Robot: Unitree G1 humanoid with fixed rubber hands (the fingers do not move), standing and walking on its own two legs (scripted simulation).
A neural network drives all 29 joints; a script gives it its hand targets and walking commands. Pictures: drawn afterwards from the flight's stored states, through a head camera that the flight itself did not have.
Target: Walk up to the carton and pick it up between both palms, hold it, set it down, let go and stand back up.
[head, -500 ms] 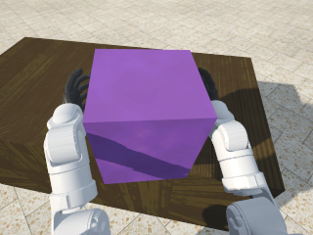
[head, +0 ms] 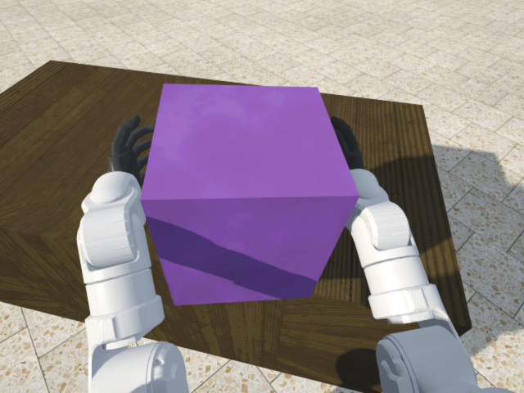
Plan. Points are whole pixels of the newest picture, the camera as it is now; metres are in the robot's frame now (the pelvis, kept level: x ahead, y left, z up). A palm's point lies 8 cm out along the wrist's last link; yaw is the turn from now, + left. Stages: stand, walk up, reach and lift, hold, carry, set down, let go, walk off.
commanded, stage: set down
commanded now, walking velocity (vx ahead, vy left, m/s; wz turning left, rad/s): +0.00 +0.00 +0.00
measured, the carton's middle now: (243, 200) +0.35 +0.04 +0.13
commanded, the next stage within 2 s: none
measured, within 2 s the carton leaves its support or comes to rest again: neither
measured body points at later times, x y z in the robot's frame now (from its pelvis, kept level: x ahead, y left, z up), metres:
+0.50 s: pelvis +0.02 +0.02 +0.00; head +0.04 +0.02 +0.45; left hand +0.39 +0.19 +0.15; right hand +0.41 -0.11 +0.13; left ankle +0.01 +0.12 -0.76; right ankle +0.01 -0.11 -0.76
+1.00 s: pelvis +0.02 +0.01 +0.00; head +0.04 +0.01 +0.45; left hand +0.41 +0.19 +0.11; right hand +0.43 -0.11 +0.10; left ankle +0.01 +0.11 -0.76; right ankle +0.01 -0.11 -0.76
